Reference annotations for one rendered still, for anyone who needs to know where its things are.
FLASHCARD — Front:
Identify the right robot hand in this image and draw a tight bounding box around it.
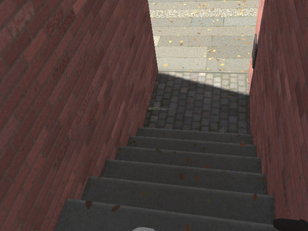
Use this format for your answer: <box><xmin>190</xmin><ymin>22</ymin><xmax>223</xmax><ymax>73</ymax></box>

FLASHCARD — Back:
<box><xmin>272</xmin><ymin>218</ymin><xmax>308</xmax><ymax>231</ymax></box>

